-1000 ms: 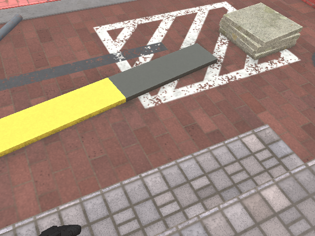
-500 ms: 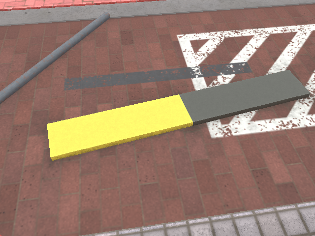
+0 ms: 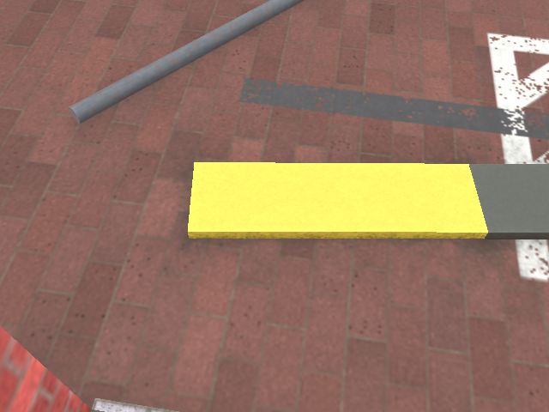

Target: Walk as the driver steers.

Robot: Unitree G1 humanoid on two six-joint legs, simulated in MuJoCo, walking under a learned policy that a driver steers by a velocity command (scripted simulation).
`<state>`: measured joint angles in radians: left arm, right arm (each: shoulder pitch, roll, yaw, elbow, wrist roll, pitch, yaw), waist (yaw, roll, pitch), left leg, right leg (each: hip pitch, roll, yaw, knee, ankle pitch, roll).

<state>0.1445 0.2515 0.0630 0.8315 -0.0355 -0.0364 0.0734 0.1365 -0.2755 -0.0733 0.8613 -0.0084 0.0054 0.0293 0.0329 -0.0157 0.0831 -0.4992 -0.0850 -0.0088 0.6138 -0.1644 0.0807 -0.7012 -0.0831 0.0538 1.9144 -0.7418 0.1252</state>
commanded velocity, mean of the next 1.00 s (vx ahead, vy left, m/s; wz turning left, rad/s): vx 0.02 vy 0.00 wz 0.39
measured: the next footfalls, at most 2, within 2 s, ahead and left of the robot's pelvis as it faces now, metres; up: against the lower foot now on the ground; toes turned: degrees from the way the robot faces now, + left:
right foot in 0.44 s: +0.17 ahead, -0.16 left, +0.00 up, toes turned +22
left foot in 1.08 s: -0.03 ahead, +0.09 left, +0.14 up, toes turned +17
